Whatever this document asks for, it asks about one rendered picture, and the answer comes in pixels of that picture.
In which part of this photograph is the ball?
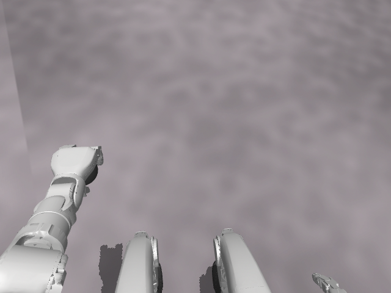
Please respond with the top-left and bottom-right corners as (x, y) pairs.
(85, 165), (98, 185)

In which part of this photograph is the left robot hand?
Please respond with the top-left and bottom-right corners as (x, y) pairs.
(51, 145), (103, 197)

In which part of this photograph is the right robot hand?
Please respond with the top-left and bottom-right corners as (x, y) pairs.
(312, 273), (347, 293)

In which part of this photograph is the left robot arm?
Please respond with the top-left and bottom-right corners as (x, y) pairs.
(0, 173), (86, 293)

